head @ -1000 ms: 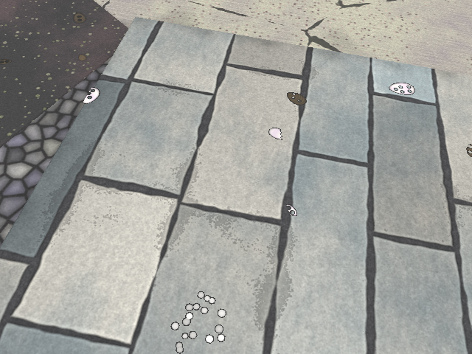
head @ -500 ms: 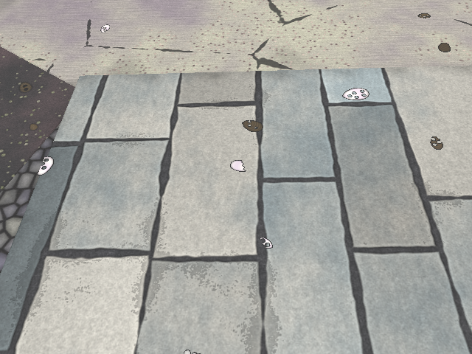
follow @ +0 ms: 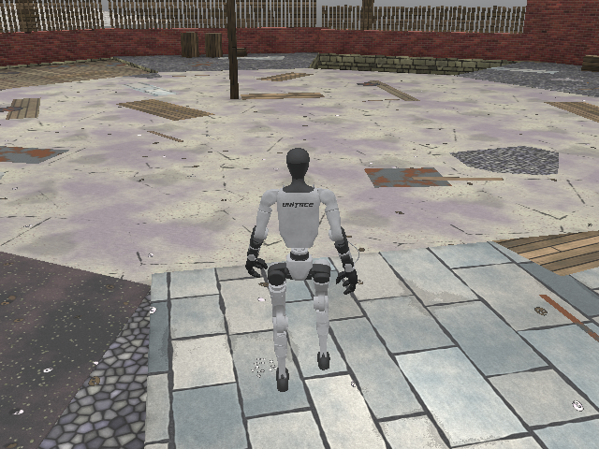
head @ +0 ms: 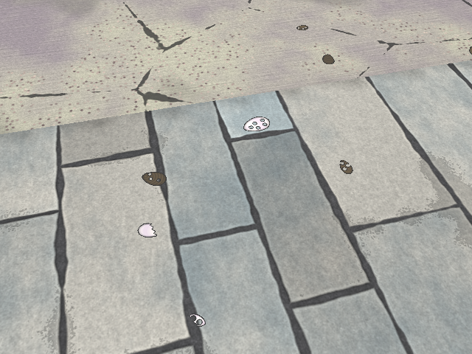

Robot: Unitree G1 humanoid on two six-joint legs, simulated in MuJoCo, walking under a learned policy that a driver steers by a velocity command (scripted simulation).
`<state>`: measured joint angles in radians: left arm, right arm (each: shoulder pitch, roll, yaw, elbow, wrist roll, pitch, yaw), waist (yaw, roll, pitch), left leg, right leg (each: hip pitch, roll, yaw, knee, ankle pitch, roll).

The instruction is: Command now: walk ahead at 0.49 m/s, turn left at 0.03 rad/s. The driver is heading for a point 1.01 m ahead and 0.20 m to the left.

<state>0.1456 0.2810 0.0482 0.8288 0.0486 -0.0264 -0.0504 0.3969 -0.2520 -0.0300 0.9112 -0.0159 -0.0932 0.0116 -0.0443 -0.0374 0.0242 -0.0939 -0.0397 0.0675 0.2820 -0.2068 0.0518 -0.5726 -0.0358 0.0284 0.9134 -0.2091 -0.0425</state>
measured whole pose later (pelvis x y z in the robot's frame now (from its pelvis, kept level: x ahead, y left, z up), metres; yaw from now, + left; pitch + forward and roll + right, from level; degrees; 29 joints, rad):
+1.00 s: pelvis +0.50 +0.11 +0.00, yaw +26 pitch +0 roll +0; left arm 0.21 0.26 0.04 0.83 0.03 -0.02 -0.03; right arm 0.34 -0.24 -0.05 0.90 -0.01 -0.07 0.01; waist -0.01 -0.04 0.05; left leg -0.04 -0.13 0.05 0.24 -0.19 0.13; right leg -0.66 -0.13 0.01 1.00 -0.14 -0.01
